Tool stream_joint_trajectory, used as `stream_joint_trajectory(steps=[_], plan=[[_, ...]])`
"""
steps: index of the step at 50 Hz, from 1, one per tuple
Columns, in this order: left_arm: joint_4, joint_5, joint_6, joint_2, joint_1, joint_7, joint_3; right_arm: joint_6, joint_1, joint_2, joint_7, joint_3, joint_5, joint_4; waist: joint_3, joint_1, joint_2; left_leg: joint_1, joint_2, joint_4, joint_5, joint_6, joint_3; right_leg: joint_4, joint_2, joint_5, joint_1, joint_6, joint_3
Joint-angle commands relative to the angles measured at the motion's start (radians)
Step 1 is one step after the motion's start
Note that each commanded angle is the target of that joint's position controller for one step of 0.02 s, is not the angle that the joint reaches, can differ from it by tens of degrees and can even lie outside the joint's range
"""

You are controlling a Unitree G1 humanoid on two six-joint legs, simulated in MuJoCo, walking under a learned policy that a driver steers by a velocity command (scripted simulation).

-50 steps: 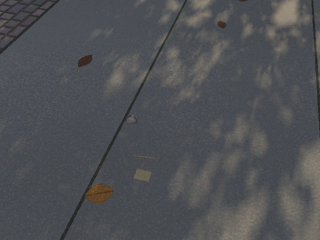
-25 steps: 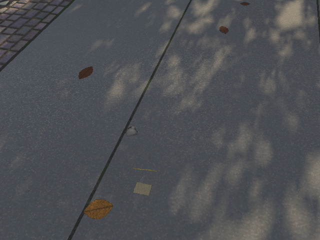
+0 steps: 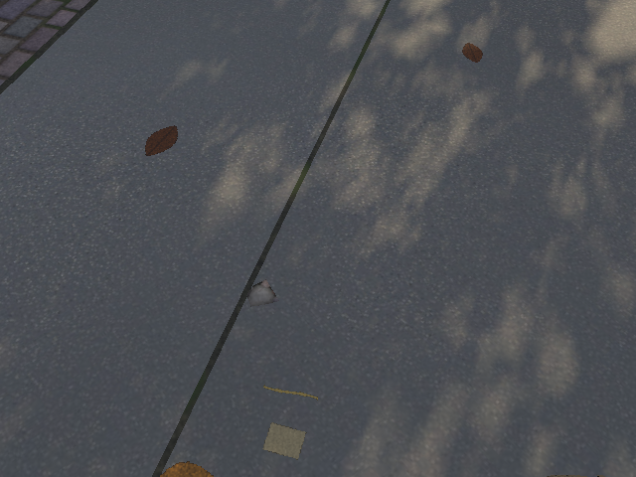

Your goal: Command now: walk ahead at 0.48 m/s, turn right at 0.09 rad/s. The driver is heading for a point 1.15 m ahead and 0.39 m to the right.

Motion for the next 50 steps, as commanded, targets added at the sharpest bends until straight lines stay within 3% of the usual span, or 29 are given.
stream_joint_trajectory(steps=[1, 2, 3, 4, 6, 8, 11, 14, 19, 20, 22, 23, 24, 25, 26, 27, 28, 29, 30, 31, 34, 37, 40, 43, 46, 48, 49, 50], plan=[[-0.101, -0.039, -0.056, 0.127, -0.059, 0.003, 0.024, -0.009, 0.189, -0.119, -0.004, -0.029, -0.008, 0.026, -0.125, -0.099, 0.032, 0.518, 0.340, -0.358, -0.094, 0.173, -0.504, 0.337, -0.080, 0.135, -0.551, -0.035, 0.053], [-0.100, -0.026, -0.047, 0.120, -0.073, 0.011, 0.035, -0.016, 0.150, -0.092, 0.000, -0.022, -0.018, 0.026, -0.082, -0.067, 0.012, 0.400, 0.306, -0.387, 0.000, 0.153, -0.395, 0.287, -0.113, 0.191, -0.500, -0.032, 0.046], [-0.096, -0.021, -0.030, 0.094, -0.039, 0.012, 0.036, -0.023, 0.139, -0.077, 0.002, -0.018, -0.030, 0.038, -0.083, -0.032, 0.054, 0.329, 0.281, -0.415, 0.034, 0.142, -0.320, 0.253, -0.141, 0.223, -0.428, -0.031, 0.059], [-0.090, -0.023, -0.014, 0.071, -0.020, 0.012, 0.037, -0.025, 0.142, -0.061, 0.004, -0.016, -0.030, 0.050, -0.070, -0.019, 0.070, 0.294, 0.262, -0.438, 0.044, 0.138, -0.267, 0.224, -0.149, 0.228, -0.403, -0.030, 0.059], [-0.103, -0.023, 0.009, 0.062, -0.040, 0.015, 0.042, -0.031, 0.169, -0.072, -0.005, -0.018, -0.028, 0.076, -0.028, -0.009, 0.079, 0.245, 0.246, -0.477, 0.071, 0.138, -0.181, 0.179, -0.156, 0.252, -0.432, -0.025, 0.053], [-0.140, -0.014, 0.018, 0.073, -0.118, 0.016, 0.048, -0.032, 0.195, -0.103, -0.019, -0.024, -0.033, 0.090, 0.004, -0.018, 0.063, 0.255, 0.254, -0.501, 0.100, 0.142, -0.135, 0.113, -0.159, 0.339, -0.525, -0.011, 0.069], [-0.178, -0.008, 0.008, 0.075, -0.206, 0.005, 0.052, -0.026, 0.223, -0.122, -0.039, -0.026, -0.037, 0.096, 0.016, -0.037, 0.043, 0.313, 0.245, -0.507, 0.160, 0.125, -0.062, -0.054, -0.139, 0.499, -0.599, 0.000, 0.074], [-0.219, -0.002, 0.000, 0.057, -0.315, -0.015, 0.041, -0.020, 0.251, -0.138, -0.053, -0.024, -0.030, 0.097, 0.029, -0.072, 0.033, 0.350, 0.232, -0.513, 0.203, 0.098, 0.023, -0.227, -0.121, 0.615, -0.577, 0.000, -0.005], [-0.315, -0.004, 0.000, 0.040, -0.466, -0.053, 0.025, 0.019, 0.357, -0.162, -0.060, -0.031, -0.015, 0.126, 0.062, -0.122, 0.018, 0.575, 0.293, -0.423, 0.339, 0.088, 0.077, -0.357, -0.099, 0.527, -0.666, -0.025, -0.079], [-0.332, -0.006, 0.000, 0.045, -0.474, -0.062, 0.027, 0.029, 0.355, -0.169, -0.062, -0.034, -0.012, 0.123, 0.057, -0.114, 0.025, 0.607, 0.305, -0.386, 0.417, 0.081, 0.089, -0.370, -0.087, 0.478, -0.658, -0.037, -0.099], [-0.351, -0.009, 0.003, 0.077, -0.436, -0.075, 0.042, 0.045, 0.323, -0.198, -0.069, -0.042, -0.012, 0.101, 0.002, -0.070, 0.072, 0.629, 0.310, -0.263, 0.751, 0.058, 0.123, -0.375, -0.027, 0.380, -0.540, -0.071, -0.161], [-0.345, -0.011, 0.006, 0.107, -0.363, -0.077, 0.057, 0.054, 0.308, -0.211, -0.074, -0.046, -0.014, 0.090, -0.050, -0.024, 0.099, 0.622, 0.306, -0.144, 0.910, 0.047, 0.137, -0.365, 0.013, 0.335, -0.433, -0.094, -0.187], [-0.319, -0.013, 0.008, 0.154, -0.229, -0.074, 0.083, 0.062, 0.286, -0.218, -0.078, -0.047, -0.013, 0.077, -0.123, 0.051, 0.104, 0.570, 0.285, 0.038, 0.958, 0.026, 0.152, -0.405, 0.054, 0.351, -0.249, -0.126, -0.194], [-0.282, -0.013, 0.014, 0.229, -0.058, -0.057, 0.121, 0.059, 0.276, -0.213, -0.080, -0.042, -0.013, 0.056, -0.212, 0.135, 0.052, 0.378, 0.243, 0.305, 0.762, -0.014, 0.156, -0.468, 0.022, 0.384, 0.047, -0.176, -0.082], [-0.275, -0.013, 0.019, 0.343, -0.003, -0.040, 0.147, 0.029, 0.373, -0.067, -0.057, 0.002, -0.040, 0.010, -0.320, 0.053, -0.203, -0.093, 0.064, 0.701, -0.087, -0.081, 0.122, -0.493, -0.253, 0.283, 0.449, -0.353, 0.438], [-0.295, 0.001, 0.009, 0.294, 0.013, -0.038, 0.126, -0.023, 0.325, -0.097, -0.038, 0.004, -0.015, -0.010, -0.451, 0.068, -0.151, -0.260, -0.029, 0.852, -0.443, -0.066, -0.120, -0.671, -0.363, 0.215, 0.558, -0.426, 0.804], [-0.294, 0.012, 0.002, 0.227, -0.015, -0.037, 0.106, -0.051, 0.197, -0.162, -0.027, -0.017, 0.025, -0.048, -0.325, 0.094, -0.099, -0.356, 0.036, 0.851, -0.359, -0.034, -0.176, -0.699, -0.320, 0.255, 0.487, -0.352, 0.651], [-0.307, 0.005, -0.004, 0.193, -0.091, -0.036, 0.096, -0.063, 0.167, -0.157, -0.028, -0.014, 0.027, -0.061, -0.213, 0.051, -0.031, -0.343, 0.084, 0.763, -0.262, -0.019, -0.165, -0.706, -0.279, 0.345, 0.324, -0.311, 0.498], [-0.329, 0.004, -0.006, 0.162, -0.169, -0.038, 0.086, -0.060, 0.169, -0.155, -0.036, -0.021, 0.006, -0.048, -0.147, 0.002, 0.034, -0.277, 0.119, 0.672, -0.214, -0.027, -0.155, -0.722, -0.235, 0.447, 0.165, -0.282, 0.391], [-0.347, 0.012, -0.008, 0.140, -0.214, -0.037, 0.077, -0.046, 0.192, -0.162, -0.041, -0.030, -0.006, -0.044, -0.118, -0.037, 0.023, -0.196, 0.145, 0.611, -0.182, -0.038, -0.158, -0.744, -0.204, 0.526, 0.053, -0.266, 0.324], [-0.357, 0.006, -0.011, 0.165, -0.214, -0.025, 0.081, -0.007, 0.203, -0.130, -0.044, -0.033, -0.029, -0.063, -0.093, -0.072, -0.001, -0.120, 0.148, 0.485, -0.125, -0.093, -0.133, -0.784, -0.158, 0.641, -0.095, -0.270, 0.237], [-0.349, 0.001, -0.007, 0.199, -0.158, -0.003, 0.091, 0.002, 0.080, -0.108, -0.052, -0.026, -0.035, -0.111, -0.058, -0.037, -0.027, -0.142, 0.116, 0.263, 0.046, -0.131, -0.114, -0.787, -0.113, 0.635, -0.137, -0.241, 0.180], [-0.341, -0.004, 0.003, 0.200, -0.115, 0.006, 0.092, -0.006, -0.027, -0.086, -0.044, -0.016, -0.025, -0.146, -0.051, 0.009, -0.070, -0.075, 0.064, 0.032, 0.218, -0.128, -0.107, -0.765, -0.077, 0.511, -0.153, -0.190, 0.166], [-0.327, -0.010, 0.009, 0.201, -0.075, 0.008, 0.093, -0.015, -0.087, -0.110, -0.033, -0.020, -0.011, -0.179, -0.049, 0.031, -0.091, -0.042, 0.040, -0.060, 0.243, -0.117, -0.126, -0.726, -0.108, 0.439, -0.107, -0.174, 0.235], [-0.330, -0.008, 0.019, 0.197, -0.075, 0.017, 0.093, -0.031, -0.070, -0.153, -0.020, -0.034, -0.008, -0.187, -0.054, 0.007, -0.110, -0.010, 0.038, -0.115, 0.144, -0.086, -0.154, -0.638, -0.149, 0.425, -0.019, -0.159, 0.329], [-0.344, -0.004, 0.027, 0.182, -0.103, 0.019, 0.088, -0.043, 0.045, -0.179, -0.022, -0.050, -0.011, -0.158, -0.092, -0.057, -0.129, 0.142, 0.028, -0.162, 0.095, -0.047, -0.127, -0.539, -0.122, 0.494, -0.017, -0.132, 0.345], [-0.359, 0.003, 0.025, 0.138, -0.114, 0.015, 0.071, -0.048, 0.164, -0.214, -0.028, -0.065, -0.027, -0.140, -0.194, -0.114, -0.097, 0.351, 0.101, -0.146, 0.090, -0.001, -0.177, -0.366, -0.066, 0.497, -0.077, -0.100, 0.298], [-0.379, 0.004, 0.020, 0.082, -0.050, 0.014, 0.055, -0.045, 0.306, -0.280, -0.036, -0.082, -0.040, -0.129, -0.341, -0.129, 0.071, 0.701, 0.305, -0.135, 0.012, 0.095, -0.437, -0.048, 0.050, 0.284, -0.335, -0.037, 0.179]])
